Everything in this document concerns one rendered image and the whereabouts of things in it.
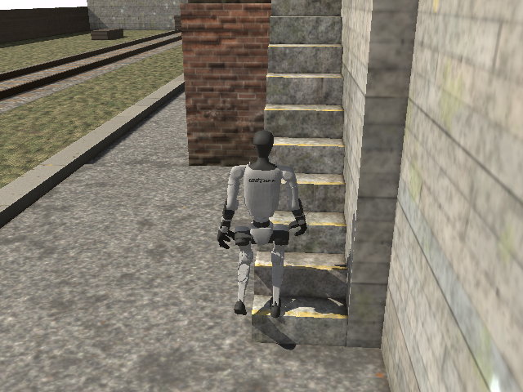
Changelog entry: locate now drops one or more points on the robot head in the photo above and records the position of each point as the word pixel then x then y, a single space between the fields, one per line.
pixel 263 142

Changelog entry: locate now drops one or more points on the robot right forearm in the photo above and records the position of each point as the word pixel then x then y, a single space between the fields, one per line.
pixel 299 214

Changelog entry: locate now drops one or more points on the right robot upper arm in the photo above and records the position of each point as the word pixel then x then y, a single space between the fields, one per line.
pixel 288 174

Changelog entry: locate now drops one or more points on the robot right hand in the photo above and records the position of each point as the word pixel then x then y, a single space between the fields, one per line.
pixel 294 224

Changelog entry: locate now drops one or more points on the left robot upper arm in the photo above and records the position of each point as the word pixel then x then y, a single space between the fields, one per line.
pixel 236 173

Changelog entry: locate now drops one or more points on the robot left forearm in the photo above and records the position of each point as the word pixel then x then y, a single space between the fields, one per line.
pixel 226 219

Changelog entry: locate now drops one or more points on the right robot thigh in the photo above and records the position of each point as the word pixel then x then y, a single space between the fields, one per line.
pixel 280 240

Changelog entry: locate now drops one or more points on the robot left hand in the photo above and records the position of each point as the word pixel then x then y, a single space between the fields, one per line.
pixel 222 236

